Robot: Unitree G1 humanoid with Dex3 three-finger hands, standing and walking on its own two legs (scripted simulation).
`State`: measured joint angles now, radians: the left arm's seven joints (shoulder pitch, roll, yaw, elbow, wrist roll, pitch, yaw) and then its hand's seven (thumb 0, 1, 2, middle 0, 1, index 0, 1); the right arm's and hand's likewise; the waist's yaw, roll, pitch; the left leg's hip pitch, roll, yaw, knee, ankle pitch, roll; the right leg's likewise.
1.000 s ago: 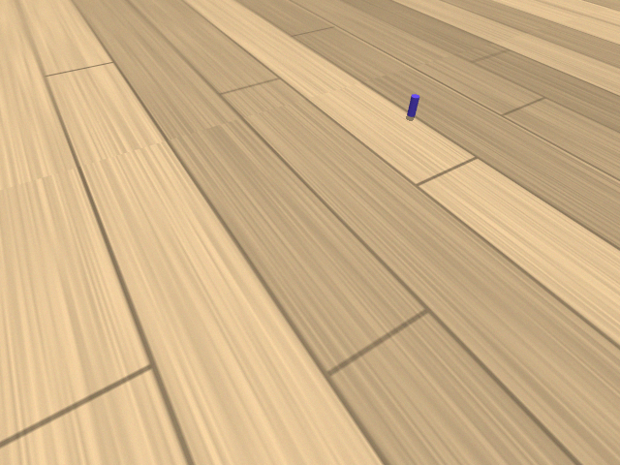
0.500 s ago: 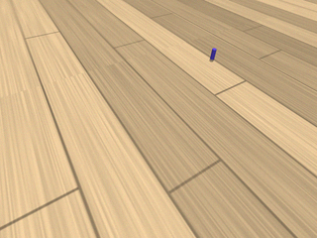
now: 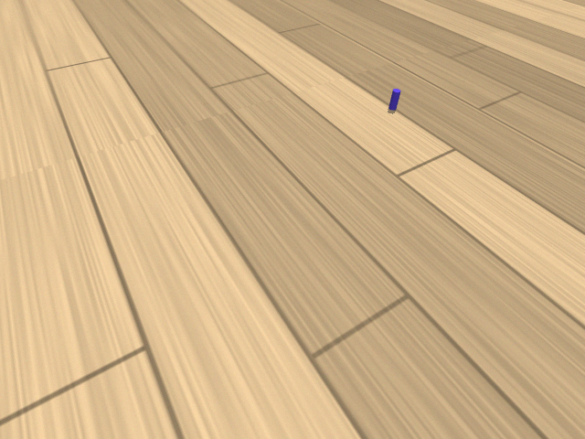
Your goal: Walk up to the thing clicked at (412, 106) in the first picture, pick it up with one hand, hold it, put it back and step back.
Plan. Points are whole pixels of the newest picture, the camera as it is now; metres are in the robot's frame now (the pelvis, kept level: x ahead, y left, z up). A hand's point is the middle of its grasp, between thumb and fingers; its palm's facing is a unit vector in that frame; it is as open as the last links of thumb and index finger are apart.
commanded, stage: stand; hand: left
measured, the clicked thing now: (394, 99) +2.25 -0.67 -0.72
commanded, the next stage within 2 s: walk up in 0.12 s
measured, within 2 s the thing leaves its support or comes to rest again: neither
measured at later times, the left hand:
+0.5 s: hand (182, 379) +0.26 +0.19 -0.13, palm faces -0.18 -0.89 -0.43, open 7.4 cm
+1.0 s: hand (248, 284) +0.47 +0.10 -0.19, palm faces -0.30 -0.89 -0.34, open 7.4 cm
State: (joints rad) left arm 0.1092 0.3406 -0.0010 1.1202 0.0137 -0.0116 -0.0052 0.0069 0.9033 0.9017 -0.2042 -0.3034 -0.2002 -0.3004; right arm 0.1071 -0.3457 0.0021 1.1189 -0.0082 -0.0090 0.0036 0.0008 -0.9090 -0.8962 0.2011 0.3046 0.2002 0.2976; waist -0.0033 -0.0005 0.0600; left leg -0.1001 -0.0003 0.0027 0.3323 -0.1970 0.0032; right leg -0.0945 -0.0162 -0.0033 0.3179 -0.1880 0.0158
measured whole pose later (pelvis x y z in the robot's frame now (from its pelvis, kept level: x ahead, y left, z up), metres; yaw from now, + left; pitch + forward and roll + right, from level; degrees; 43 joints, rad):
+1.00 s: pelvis +0.37 -0.16 -0.03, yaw -18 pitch -1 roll +0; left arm 0.32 0.45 0.06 0.95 0.01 -0.05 -0.06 0.01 0.90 0.90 -0.21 -0.30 -0.20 -0.30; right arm 0.17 -0.42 -0.10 0.89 -0.04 -0.09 0.09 0.00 -0.91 -0.90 0.20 0.30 0.20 0.30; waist 0.03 -0.05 0.05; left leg -0.44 0.07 0.12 0.64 -0.17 0.02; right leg -0.11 -0.02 0.05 0.83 -0.49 -0.04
